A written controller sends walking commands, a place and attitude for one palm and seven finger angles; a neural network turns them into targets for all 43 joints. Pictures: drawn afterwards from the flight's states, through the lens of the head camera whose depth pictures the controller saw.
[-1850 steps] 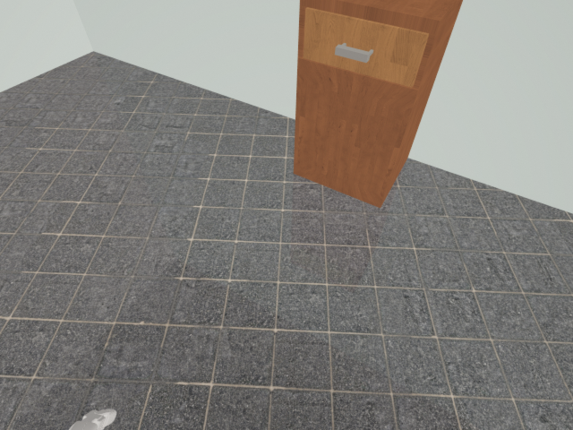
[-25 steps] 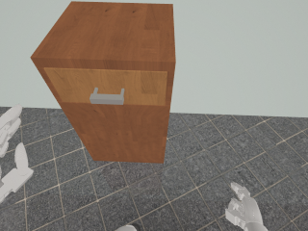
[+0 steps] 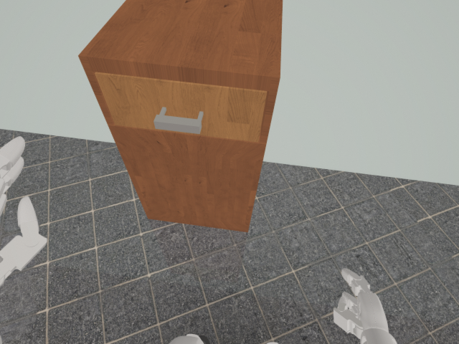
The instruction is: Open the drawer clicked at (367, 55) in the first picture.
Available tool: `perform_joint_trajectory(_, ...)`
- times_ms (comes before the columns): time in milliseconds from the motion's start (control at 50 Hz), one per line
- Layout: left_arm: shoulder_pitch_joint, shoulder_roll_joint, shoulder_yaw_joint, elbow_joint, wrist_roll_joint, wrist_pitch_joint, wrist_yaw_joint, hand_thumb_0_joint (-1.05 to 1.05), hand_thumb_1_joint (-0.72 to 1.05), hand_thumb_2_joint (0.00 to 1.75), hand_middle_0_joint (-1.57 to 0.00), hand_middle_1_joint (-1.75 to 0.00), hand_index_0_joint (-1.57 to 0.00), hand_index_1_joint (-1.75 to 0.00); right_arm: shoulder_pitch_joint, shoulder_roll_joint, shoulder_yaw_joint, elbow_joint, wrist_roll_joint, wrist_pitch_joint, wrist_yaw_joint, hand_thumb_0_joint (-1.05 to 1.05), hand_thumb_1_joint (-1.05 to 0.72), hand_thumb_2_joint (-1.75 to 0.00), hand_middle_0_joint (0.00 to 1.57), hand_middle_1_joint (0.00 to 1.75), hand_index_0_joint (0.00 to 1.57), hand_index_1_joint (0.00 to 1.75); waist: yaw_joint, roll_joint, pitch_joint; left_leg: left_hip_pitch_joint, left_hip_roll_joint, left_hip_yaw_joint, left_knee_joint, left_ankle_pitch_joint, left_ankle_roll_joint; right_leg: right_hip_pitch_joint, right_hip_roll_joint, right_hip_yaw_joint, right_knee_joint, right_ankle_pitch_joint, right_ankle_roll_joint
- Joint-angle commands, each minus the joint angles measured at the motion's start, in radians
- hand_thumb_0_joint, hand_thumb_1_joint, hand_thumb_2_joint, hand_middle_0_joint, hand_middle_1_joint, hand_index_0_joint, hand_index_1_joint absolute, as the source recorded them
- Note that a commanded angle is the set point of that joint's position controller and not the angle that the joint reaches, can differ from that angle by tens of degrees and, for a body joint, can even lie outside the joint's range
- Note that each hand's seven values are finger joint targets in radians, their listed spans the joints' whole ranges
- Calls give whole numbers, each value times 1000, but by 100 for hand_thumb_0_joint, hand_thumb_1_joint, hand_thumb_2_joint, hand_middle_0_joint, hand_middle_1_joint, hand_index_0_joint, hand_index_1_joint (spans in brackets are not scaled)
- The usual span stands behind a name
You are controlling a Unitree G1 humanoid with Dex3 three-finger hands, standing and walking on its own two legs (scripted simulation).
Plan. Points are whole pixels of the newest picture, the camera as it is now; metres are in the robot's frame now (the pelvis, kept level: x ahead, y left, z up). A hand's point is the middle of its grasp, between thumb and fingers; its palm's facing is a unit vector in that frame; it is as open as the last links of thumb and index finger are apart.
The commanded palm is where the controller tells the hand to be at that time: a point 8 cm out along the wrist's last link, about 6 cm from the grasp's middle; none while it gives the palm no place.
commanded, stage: step back with the hand held close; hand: left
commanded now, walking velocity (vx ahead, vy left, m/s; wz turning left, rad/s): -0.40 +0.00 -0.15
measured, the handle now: (180, 118) +0.65 +0.18 -0.05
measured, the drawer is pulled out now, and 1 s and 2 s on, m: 0.00 0.00 0.00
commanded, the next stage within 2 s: stop stepping back and stand still in 0.18 s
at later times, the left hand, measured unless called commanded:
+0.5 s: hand (68, 329) +0.12 +0.18 +0.15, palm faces +0.19 -0.83 -0.52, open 7.4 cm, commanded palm +0.06 +0.23 +0.18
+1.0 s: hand out of the picture +0.07 +0.17 +0.17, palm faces +0.35 -0.82 -0.45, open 7.4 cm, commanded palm +0.02 +0.22 +0.18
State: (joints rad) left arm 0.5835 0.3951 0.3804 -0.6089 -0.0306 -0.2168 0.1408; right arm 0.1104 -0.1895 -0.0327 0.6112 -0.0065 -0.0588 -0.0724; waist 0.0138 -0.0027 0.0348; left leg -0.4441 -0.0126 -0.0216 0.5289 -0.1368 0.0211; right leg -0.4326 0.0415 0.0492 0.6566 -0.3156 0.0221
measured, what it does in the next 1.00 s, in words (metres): walks backwards: right foot, then left foot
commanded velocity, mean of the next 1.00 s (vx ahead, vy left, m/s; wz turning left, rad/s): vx -0.01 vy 0.02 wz -0.02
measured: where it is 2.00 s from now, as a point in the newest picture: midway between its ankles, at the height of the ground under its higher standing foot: outside the picture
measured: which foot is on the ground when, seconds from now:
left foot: down 0.00-0.20, up 0.22-0.40, down 0.42-1.00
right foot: up 0.00-0.16, down 0.18-1.00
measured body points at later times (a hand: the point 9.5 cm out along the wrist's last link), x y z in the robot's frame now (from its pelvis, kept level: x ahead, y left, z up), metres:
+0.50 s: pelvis -0.09 -0.04 +0.01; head -0.06 -0.03 +0.46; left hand +0.11 +0.22 +0.18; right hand +0.05 -0.31 -0.07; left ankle -0.08 +0.06 -0.73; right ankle -0.10 -0.11 -0.73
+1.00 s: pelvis -0.13 -0.05 +0.00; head -0.14 -0.07 +0.45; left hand +0.05 +0.21 +0.19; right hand +0.01 -0.28 -0.09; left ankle -0.08 +0.06 -0.73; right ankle -0.10 -0.11 -0.73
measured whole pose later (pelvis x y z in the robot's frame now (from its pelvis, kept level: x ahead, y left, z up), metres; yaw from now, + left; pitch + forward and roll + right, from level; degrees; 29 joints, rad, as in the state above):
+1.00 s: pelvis -0.13 -0.05 +0.00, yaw -2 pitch +0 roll +1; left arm 0.62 0.36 0.32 -0.50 -0.02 -0.15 0.17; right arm 0.26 -0.18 0.04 0.63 -0.02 -0.11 -0.06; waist -0.02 0.03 -0.06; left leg -0.31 -0.02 -0.01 0.52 -0.24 0.01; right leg -0.28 0.07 -0.06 0.49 -0.21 -0.09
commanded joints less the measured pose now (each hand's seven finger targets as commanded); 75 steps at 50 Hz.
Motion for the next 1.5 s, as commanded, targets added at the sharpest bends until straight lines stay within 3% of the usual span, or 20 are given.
perform_joint_trajectory(0,67,139,105,-267,-12,-59,17,0,90,90,-20,-30,-20,-30,-30,-130,-47,-175,-17,-97,10,0,-90,-90,20,30,20,30,-2,183,-253,79,329,-234,-236,93,146,85,28,15,311,-164,-12)
perform_joint_trajectory(120,54,148,82,-298,-22,-18,2,0,90,90,-20,-30,-20,-30,-60,-140,-18,-175,-19,-94,39,0,-90,-90,20,30,20,30,-1,178,-207,165,216,-83,-142,105,38,168,12,-71,-219,20,-16)
perform_joint_trajectory(140,41,178,102,-300,-22,-23,-5,0,90,90,-20,-30,-20,-30,-75,-140,-17,-186,-18,-79,37,0,-90,-90,20,30,20,30,-7,109,-185,141,162,-28,-94,19,-3,170,-31,-21,-306,151,-32)
perform_joint_trajectory(180,28,243,155,-271,-17,-38,7,0,90,90,-20,-30,-20,-30,-68,-105,-8,-186,-15,-44,31,0,-90,-90,20,30,20,30,-12,-64,-218,126,33,69,149,-124,-67,99,-268,209,-377,522,-101)
perform_joint_trajectory(220,64,197,128,-192,-7,-9,12,0,90,90,-20,-30,-20,-30,-81,-99,-31,-189,13,-25,26,0,-90,-90,20,30,20,30,-8,-201,-251,-41,-9,-1,424,-313,-59,216,-320,175,-285,895,-82)
perform_joint_trajectory(260,124,183,139,-150,2,8,15,0,90,90,-20,-30,-20,-30,-98,-63,-4,-196,-4,9,4,0,-90,-90,20,30,20,30,-12,-126,-239,-65,5,28,335,-299,-64,302,-280,110,-231,1034,-99)
perform_joint_trajectory(320,158,168,122,-141,-6,28,25,0,90,90,-20,-30,-20,-30,-66,-95,6,-206,3,29,-10,0,-90,-90,20,30,20,30,-25,-51,-224,33,-3,50,75,-185,-36,346,-234,92,-224,881,-101)
perform_joint_trajectory(380,129,198,102,-228,-21,28,42,0,90,90,-20,-30,-20,-30,-30,-148,-11,-218,21,5,-15,0,-90,-90,20,30,20,30,-23,6,-224,224,57,11,-177,151,-1,328,-146,38,-234,547,-28)
perform_joint_trajectory(420,174,207,106,-247,-19,16,42,0,90,90,-20,-30,-20,-30,-11,-176,-28,-238,34,-20,-11,0,-90,-90,20,30,20,30,-6,62,-245,299,116,-34,-139,269,20,290,-102,34,-264,381,11)
perform_joint_trajectory(440,194,207,122,-230,-20,16,45,0,90,90,-20,-30,-20,-30,-12,-157,-16,-230,20,-26,-13,0,-90,-90,20,30,20,30,-12,129,-246,297,117,-72,-153,329,15,279,-85,3,-222,362,-21)
perform_joint_trajectory(480,182,218,129,-276,-20,7,41,0,90,90,-20,-30,-20,-30,-13,-157,-8,-226,10,-42,-10,0,-90,-90,20,30,20,30,-8,191,-234,241,137,-95,-192,207,9,273,-63,-30,-203,184,-20)
perform_joint_trajectory(560,165,143,86,-162,-12,2,51,0,90,90,-20,-30,-20,-30,17,-170,-12,-199,5,-69,-12,0,-90,-90,20,30,20,30,-33,50,-85,83,90,-103,-192,-286,18,193,-90,53,-350,-86,-30)
perform_joint_trajectory(680,18,130,42,-130,12,-2,66,0,90,90,-20,-30,-20,-30,36,-173,-19,-151,-13,-81,-23,0,-90,-90,20,30,20,30,-43,-14,-82,246,41,-42,-19,-270,11,-27,-169,141,-410,-296,-86)
perform_joint_trajectory(820,-37,115,45,-115,27,6,64,0,90,90,-20,-30,-20,-30,24,-147,7,-148,-17,-101,-25,0,-90,-90,20,30,20,30,-26,137,-20,-5,175,-255,-353,-598,55,168,-18,-27,-123,-93,-32)
perform_joint_trajectory(880,1,128,61,-101,18,13,54,0,90,90,-20,-30,-20,-30,16,-136,4,-157,-12,-105,-17,0,-90,-90,20,30,20,30,-19,78,-45,-30,139,-163,-300,-477,39,256,-33,-34,-189,-35,-38)
perform_joint_trajectory(980,29,114,41,-88,-3,6,44,0,90,90,-20,-30,-20,-30,27,-140,-11,-136,-4,-87,11,0,-90,-90,20,30,20,30,-31,-83,-71,118,20,-11,145,-185,-11,66,-266,305,-508,-280,-143)
perform_joint_trajectory(1020,20,119,43,-89,-1,0,47,0,90,90,-20,-30,-20,-30,32,-126,-1,-133,-3,-80,15,0,-90,-90,20,30,20,30,-34,-65,-72,131,34,-13,97,-154,-8,105,-274,238,-464,-136,-153)
perform_joint_trajectory(1100,30,139,50,-123,-3,-12,51,0,90,90,-20,-30,-20,-30,5,-138,1,-143,-6,-88,0,0,-90,-90,20,30,20,30,-13,30,-56,233,60,-34,-134,-68,9,134,-144,101,-416,-33,-61)
perform_joint_trajectory(1200,32,142,53,-138,-4,-17,48,0,90,90,-20,-30,-20,-30,14,-143,-3,-146,-3,-99,-1,0,-90,-90,20,30,20,30,-12,61,-110,263,77,-55,-170,84,8,242,-86,31,-350,205,-36)
perform_joint_trajectory(1480,106,140,68,-120,-22,12,40,0,90,90,-20,-30,-20,-30,-7,-141,-11,-171,7,-61,2,0,-90,-90,20,30,20,30,-17,51,-161,285,54,-29,-137,182,-13,303,-99,18,-354,414,-38)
